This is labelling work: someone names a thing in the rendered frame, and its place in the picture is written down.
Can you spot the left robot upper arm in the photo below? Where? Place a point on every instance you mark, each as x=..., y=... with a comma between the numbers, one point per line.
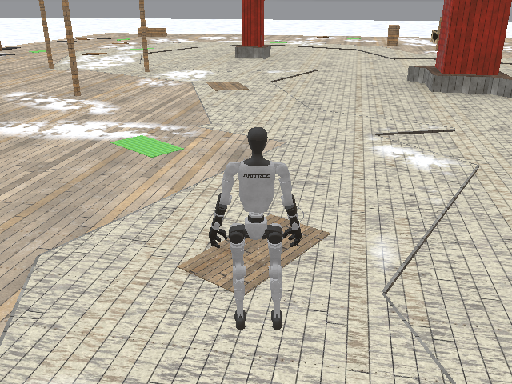
x=228, y=181

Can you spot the robot left forearm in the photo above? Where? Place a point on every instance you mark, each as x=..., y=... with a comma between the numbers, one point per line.
x=218, y=214

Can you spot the right robot shin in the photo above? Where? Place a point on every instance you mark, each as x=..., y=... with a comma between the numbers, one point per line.
x=276, y=291

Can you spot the left robot shin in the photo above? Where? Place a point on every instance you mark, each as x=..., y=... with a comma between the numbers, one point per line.
x=239, y=292

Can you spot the robot right hand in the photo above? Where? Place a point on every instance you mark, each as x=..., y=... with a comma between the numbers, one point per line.
x=295, y=234

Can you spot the right robot upper arm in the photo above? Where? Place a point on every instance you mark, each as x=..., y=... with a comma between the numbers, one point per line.
x=281, y=170

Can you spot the robot right forearm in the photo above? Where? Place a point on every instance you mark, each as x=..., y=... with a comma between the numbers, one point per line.
x=293, y=215

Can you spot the robot shin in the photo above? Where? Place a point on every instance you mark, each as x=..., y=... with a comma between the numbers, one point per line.
x=276, y=291
x=239, y=292

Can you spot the robot left hand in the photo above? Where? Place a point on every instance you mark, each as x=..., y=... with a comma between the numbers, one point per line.
x=213, y=236

